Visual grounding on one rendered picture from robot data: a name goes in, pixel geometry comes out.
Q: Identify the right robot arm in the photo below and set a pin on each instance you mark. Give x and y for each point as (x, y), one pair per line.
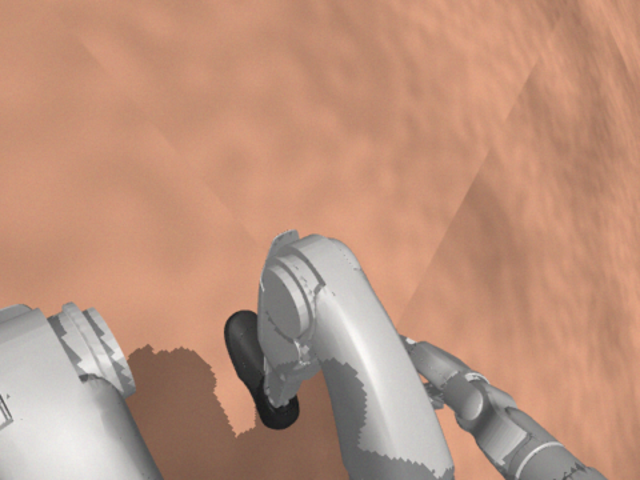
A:
(516, 445)

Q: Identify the right robot hand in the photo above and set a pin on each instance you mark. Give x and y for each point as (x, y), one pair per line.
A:
(436, 365)

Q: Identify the right robot foot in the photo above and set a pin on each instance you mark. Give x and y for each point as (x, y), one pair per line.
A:
(241, 338)

